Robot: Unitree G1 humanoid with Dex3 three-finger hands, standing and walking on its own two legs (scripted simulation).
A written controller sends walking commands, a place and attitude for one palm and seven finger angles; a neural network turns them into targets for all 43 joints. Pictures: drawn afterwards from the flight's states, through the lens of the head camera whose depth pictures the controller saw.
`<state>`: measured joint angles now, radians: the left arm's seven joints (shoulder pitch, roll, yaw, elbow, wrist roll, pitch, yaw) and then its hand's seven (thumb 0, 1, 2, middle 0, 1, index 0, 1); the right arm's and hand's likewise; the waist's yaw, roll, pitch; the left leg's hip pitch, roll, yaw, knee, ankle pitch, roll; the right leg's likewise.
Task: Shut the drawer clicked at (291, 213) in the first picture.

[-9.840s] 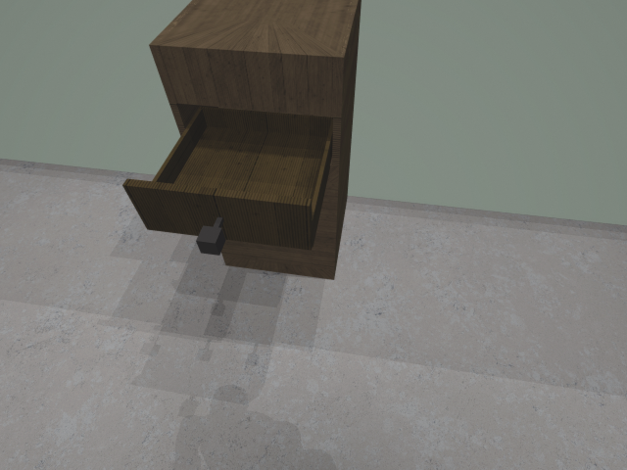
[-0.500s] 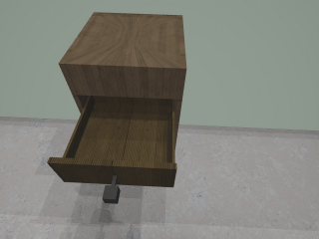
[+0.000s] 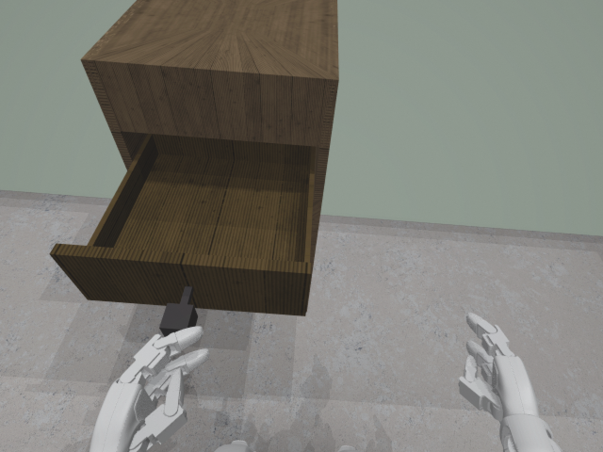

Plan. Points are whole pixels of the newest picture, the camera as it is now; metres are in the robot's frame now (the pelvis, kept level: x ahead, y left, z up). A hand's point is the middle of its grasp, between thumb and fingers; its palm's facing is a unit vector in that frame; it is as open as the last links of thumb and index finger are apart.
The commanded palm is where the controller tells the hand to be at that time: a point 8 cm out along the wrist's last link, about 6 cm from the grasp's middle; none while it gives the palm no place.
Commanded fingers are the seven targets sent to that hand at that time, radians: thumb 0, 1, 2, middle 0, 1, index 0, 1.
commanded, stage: raise the hand and make a fist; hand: left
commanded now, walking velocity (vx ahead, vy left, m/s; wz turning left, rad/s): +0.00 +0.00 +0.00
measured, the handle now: (183, 310) +0.33 +0.20 -0.06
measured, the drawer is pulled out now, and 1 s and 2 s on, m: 0.30 0.30 0.30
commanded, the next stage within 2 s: bring the fist close to the handle in 1.50 s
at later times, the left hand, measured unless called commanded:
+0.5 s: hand (143, 400) +0.18 +0.19 +0.02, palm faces +0.10 -0.99 -0.06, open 3.6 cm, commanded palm +0.12 +0.24 +0.02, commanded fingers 0.00 0.90 0.90 -1.12 -1.30 -1.12 -1.30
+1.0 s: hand (141, 427) +0.15 +0.18 +0.04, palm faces -0.02 -1.00 +0.03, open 3.2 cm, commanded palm +0.11 +0.24 +0.04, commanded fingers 0.00 0.90 0.90 -1.40 -1.60 -1.40 -1.60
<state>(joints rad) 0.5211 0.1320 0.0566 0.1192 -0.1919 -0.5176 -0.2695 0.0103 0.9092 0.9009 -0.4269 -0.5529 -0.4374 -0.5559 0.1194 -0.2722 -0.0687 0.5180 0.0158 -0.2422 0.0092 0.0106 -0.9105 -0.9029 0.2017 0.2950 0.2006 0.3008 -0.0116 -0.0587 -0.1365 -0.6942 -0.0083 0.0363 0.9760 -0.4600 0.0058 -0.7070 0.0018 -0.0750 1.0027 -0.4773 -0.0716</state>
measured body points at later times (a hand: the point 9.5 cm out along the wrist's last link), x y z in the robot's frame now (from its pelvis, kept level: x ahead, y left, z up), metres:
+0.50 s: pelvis -0.01 -0.01 -0.02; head +0.05 -0.02 +0.43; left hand +0.17 +0.24 +0.03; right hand +0.13 -0.25 -0.12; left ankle +0.01 +0.12 -0.68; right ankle +0.01 -0.07 -0.68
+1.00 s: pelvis +0.00 +0.04 -0.02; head +0.04 +0.06 +0.43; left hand +0.15 +0.23 +0.04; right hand +0.23 -0.15 -0.06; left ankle +0.01 +0.12 -0.68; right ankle +0.01 -0.07 -0.68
